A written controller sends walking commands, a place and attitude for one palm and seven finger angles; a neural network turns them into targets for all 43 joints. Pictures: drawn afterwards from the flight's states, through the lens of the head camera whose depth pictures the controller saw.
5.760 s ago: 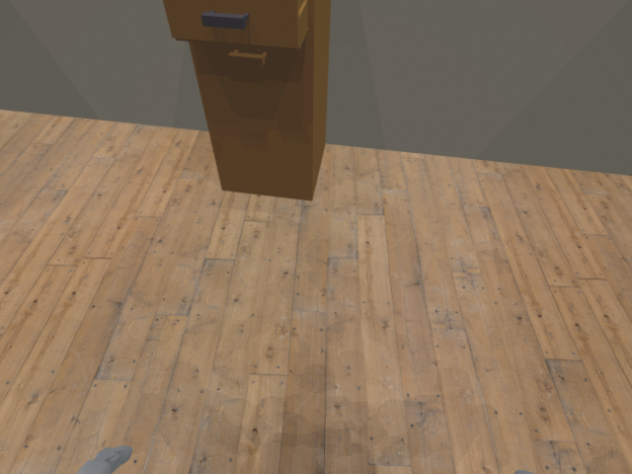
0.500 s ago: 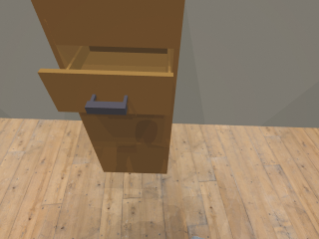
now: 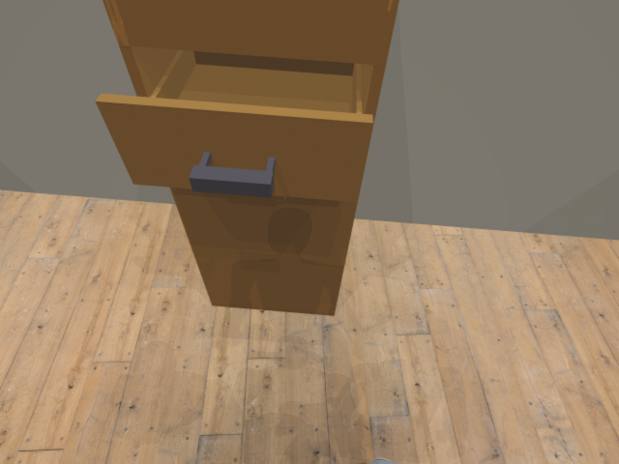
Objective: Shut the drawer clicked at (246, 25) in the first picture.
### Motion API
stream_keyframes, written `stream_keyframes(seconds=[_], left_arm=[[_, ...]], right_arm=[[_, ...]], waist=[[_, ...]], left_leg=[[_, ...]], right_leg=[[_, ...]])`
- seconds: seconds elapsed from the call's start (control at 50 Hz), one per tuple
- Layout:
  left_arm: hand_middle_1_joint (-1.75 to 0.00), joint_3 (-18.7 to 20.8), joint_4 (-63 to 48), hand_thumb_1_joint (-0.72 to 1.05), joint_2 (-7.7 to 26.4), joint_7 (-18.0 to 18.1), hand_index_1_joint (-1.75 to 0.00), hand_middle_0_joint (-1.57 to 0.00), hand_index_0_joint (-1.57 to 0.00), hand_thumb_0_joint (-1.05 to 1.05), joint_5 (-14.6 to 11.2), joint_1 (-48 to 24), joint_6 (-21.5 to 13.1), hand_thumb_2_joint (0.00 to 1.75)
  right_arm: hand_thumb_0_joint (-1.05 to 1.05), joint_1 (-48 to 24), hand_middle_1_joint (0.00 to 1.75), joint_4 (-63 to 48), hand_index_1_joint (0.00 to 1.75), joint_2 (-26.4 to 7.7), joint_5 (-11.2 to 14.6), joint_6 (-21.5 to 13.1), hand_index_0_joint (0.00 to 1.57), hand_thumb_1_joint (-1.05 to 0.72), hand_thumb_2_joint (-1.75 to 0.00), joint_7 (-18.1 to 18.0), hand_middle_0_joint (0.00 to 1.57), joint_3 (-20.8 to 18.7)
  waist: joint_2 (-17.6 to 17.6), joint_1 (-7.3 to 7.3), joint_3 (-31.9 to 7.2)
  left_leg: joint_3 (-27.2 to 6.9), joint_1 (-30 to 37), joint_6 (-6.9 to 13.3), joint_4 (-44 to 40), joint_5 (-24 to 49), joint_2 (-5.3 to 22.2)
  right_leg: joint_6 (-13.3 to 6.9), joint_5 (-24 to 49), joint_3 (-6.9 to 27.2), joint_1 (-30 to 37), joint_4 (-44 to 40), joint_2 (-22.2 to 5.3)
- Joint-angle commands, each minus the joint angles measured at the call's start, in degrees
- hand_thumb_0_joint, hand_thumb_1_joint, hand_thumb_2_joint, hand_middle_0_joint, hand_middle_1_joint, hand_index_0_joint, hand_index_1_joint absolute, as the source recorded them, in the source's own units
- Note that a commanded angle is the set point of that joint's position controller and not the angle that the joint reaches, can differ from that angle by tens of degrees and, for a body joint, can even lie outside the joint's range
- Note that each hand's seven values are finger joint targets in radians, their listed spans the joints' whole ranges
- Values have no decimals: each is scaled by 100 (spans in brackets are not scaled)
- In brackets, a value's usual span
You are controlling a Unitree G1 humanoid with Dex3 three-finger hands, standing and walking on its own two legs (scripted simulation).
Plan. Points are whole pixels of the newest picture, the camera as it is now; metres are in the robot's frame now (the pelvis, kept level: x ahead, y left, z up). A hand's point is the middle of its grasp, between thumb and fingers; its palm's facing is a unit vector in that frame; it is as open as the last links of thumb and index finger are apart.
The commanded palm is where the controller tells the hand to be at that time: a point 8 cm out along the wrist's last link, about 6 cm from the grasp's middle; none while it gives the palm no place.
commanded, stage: come to a stop and stand still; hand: left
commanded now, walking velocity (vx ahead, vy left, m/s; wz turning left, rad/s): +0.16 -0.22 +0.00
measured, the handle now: (235, 170) +0.49 +0.15 +0.08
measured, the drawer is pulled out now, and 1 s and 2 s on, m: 0.15 0.15 0.15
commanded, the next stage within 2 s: look again from close up in 1.10 s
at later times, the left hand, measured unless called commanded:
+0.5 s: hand out of the picture +0.02 +0.15 -0.16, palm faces -0.04 -0.98 -0.20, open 7.4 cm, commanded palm none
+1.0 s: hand out of the picture -0.03 +0.05 -0.16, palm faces +0.05 -0.98 -0.19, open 7.3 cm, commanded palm none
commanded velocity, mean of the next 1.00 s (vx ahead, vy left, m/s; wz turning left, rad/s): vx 0.02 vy -0.06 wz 0.00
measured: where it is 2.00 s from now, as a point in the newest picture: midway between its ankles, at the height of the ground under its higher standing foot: outside the picture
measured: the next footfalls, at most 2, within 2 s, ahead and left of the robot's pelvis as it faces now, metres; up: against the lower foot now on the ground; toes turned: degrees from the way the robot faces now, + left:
right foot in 0.54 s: +0.00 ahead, -0.15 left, +0.00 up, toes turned -6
left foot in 0.96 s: -0.02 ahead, +0.02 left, +0.00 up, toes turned +0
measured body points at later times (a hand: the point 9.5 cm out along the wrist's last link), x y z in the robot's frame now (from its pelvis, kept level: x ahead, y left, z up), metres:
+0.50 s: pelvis -0.02 -0.03 +0.01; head +0.01 -0.04 +0.46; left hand +0.02 +0.20 -0.14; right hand -0.08 -0.25 -0.14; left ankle -0.02 +0.11 -0.73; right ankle -0.05 -0.15 -0.71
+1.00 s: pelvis -0.03 -0.11 +0.01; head -0.01 -0.12 +0.46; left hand -0.03 +0.10 -0.15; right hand -0.01 -0.34 -0.15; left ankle -0.06 +0.03 -0.73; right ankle -0.04 -0.15 -0.73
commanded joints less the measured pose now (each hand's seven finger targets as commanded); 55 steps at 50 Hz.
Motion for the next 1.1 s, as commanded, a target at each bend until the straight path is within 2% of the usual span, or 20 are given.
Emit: stream_keyframes(seconds=[0.0,0.02,0.06,0.12,0.22,0.28,0.4,0.46,0.48,0.5,0.52,0.54,0.58,0.66,0.8,0.88,0.94,0.98,1.02,1.08], left_arm=[[-30,61,-306,90,327,-17,-30,-20,-20,0,-25,103,-13,90],[-30,88,-213,90,372,-26,-30,-20,-20,0,25,176,45,90],[-30,120,51,90,445,-115,-30,-20,-20,0,37,474,34,90],[-30,148,207,90,512,-172,-30,-20,-20,0,60,744,-14,90],[-30,157,150,90,521,-137,-30,-20,-20,0,39,758,39,90],[-30,117,154,90,412,-134,-30,-20,-20,0,4,754,67,90],[-30,-11,178,90,152,-137,-30,-20,-20,0,-48,550,-9,90],[-30,-20,353,90,130,-107,-30,-20,-20,0,-67,887,-113,90],[-30,-20,471,90,201,-87,-30,-20,-20,0,-51,1167,-161,90],[-30,-11,527,90,429,-43,-30,-20,-20,0,-21,1246,-231,90],[-30,4,536,90,794,4,-30,-20,-20,0,-19,1138,-286,90],[-30,9,469,90,891,4,-30,-20,-20,0,-37,998,-276,90],[-30,-19,433,90,624,33,-30,-20,-20,0,-26,812,-293,90],[-30,-106,404,90,368,38,-30,-20,-20,0,-54,680,-326,90],[-30,-71,418,90,425,64,-30,-20,-20,0,-42,895,-346,90],[-30,-75,490,90,425,93,-30,-20,-20,0,-70,957,-346,90],[-30,-113,541,90,306,95,-30,-20,-20,0,-118,973,-332,90],[-30,-118,573,90,298,117,-30,-20,-20,0,-100,1026,-318,90],[-30,-118,661,90,387,104,-30,-20,-20,0,-97,1059,-283,90],[-30,-147,713,90,330,80,-30,-20,-20,0,-103,1155,-297,90]], right_arm=[[0,218,30,-274,30,-845,-116,-72,20,-90,-90,-12,20,-28],[0,109,30,-267,30,-802,-126,-116,20,-90,-90,-50,20,-18],[0,125,30,-189,30,-667,-105,-143,20,-90,-90,-119,20,31],[0,582,30,-57,30,-655,-44,-202,20,-90,-90,-182,20,13],[0,1191,30,185,30,-605,-54,-234,20,-90,-90,-283,20,5],[0,1258,30,265,30,-656,-65,-221,20,-90,-90,-291,20,-13],[0,1090,30,383,30,-667,-83,-151,20,-90,-90,-192,20,-53],[0,968,30,462,30,-632,-51,-136,20,-90,-90,-144,20,-50],[0,939,30,487,30,-564,-15,-133,20,-90,-90,-124,20,-44],[0,1052,30,493,30,-302,35,-138,20,-90,-90,-97,20,-3],[0,1027,30,433,30,82,75,-98,20,-90,-90,-62,20,102],[0,873,30,372,30,93,20,-37,20,-90,-90,-47,20,125],[0,764,30,412,30,15,-38,57,20,-90,-90,-55,20,98],[0,978,30,678,30,132,10,56,20,-90,-90,-61,20,115],[0,594,30,548,30,11,35,49,20,-90,-90,-93,20,108],[0,662,30,602,30,-11,60,28,20,-90,-90,-147,20,140],[0,806,30,701,30,-109,54,-9,20,-90,-90,-193,20,169],[0,796,30,719,30,-133,49,-1,20,-90,-90,-217,20,197],[0,700,30,725,30,-94,53,6,20,-90,-90,-210,20,223],[0,751,30,717,30,-71,34,-37,20,-90,-90,-208,20,261]], waist=[[1346,-34,-48],[1600,-2,78],[841,64,270],[445,-37,128],[804,-197,-160],[994,-219,-356],[1318,-259,-360],[1196,-44,-441],[877,84,-561],[194,63,-625],[-891,-33,-473],[-963,45,-236],[-1324,36,205],[-558,-89,148],[-438,43,-149],[-355,-26,-351],[13,-83,-306],[54,-57,-213],[412,-25,-37],[481,-22,-27]], left_leg=[[-2178,-1007,839,-2687,-1162,1957],[-2229,-1033,758,-2852,-1286,1871],[-1665,-498,531,-2650,-808,1533],[-1196,541,502,-2368,538,1514],[-1042,1246,674,-1845,2982,1717],[-982,1438,893,-1688,3454,1741],[-907,803,978,-1671,2481,1542],[-823,343,782,-1374,2107,1343],[-651,113,566,-1079,1658,1128],[-322,-308,258,-619,969,780],[34,-760,5,-341,-291,370],[-1,-649,-3,26,-886,334],[-233,-741,65,643,-792,414],[-161,-612,27,1044,-448,385],[-233,-525,13,532,-449,374],[-288,-3,68,-394,46,325],[-370,668,192,-959,1147,495],[-282,598,202,-935,1045,543],[-270,539,181,-1031,976,499],[-306,491,202,-1220,986,528]], right_leg=[[-67,-1515,593,47,1158,248],[-70,-1504,735,-64,1519,286],[-39,-903,873,-531,2128,403],[69,-580,829,-1054,2538,420],[167,-858,882,-1077,2618,417],[171,-1093,764,-881,2334,366],[43,-1459,281,140,864,353],[-28,-676,108,1023,-364,447],[-22,18,118,1538,-1077,394],[-123,365,648,2038,-1492,-88],[-427,441,1501,1918,-1796,-904],[-706,35,1643,1267,-2049,-1242],[-865,222,1566,874,-2108,-965],[-980,1519,956,1135,-1747,-686],[-1052,1874,1321,1607,-1685,-741],[-662,2118,1358,1736,-1562,-630],[-88,1622,1196,1374,-1685,-285],[147,1434,1203,1440,-1907,-200],[135,1131,1159,1457,-1944,-184],[38,740,1096,1542,-1994,-118]])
